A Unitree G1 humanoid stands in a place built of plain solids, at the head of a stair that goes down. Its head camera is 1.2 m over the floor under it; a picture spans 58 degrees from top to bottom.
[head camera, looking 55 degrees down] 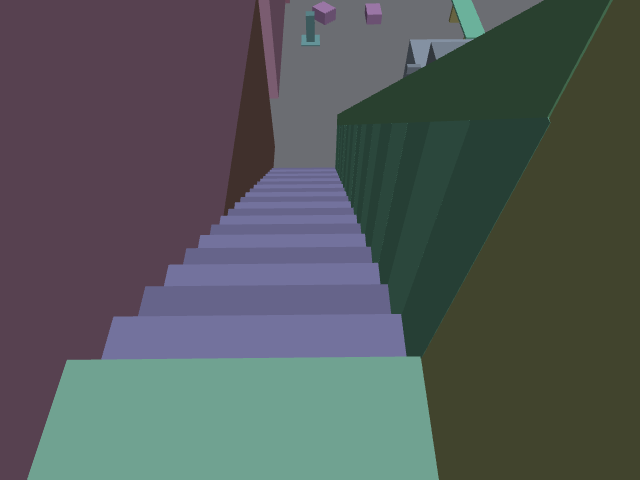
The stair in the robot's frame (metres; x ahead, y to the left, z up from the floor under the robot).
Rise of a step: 0.19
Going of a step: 0.22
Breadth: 1.00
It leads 1 degrees to the left of straight ahead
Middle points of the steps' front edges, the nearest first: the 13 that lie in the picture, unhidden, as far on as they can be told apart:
0.43 0.21 0.00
0.65 0.22 -0.19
0.88 0.22 -0.37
1.10 0.22 -0.56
1.32 0.22 -0.75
1.54 0.23 -0.94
1.76 0.23 -1.13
1.99 0.23 -1.31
2.21 0.23 -1.50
2.43 0.24 -1.69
2.65 0.24 -1.88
2.87 0.24 -2.07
3.10 0.24 -2.25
